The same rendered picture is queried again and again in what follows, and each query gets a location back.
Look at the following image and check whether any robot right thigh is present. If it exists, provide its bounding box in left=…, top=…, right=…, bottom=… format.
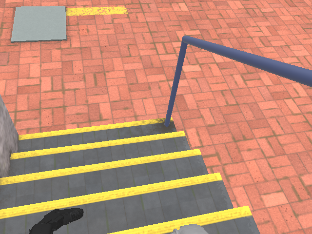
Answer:
left=171, top=223, right=209, bottom=234

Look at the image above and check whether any robot left hand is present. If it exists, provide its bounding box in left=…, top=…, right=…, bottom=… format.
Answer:
left=29, top=208, right=84, bottom=234

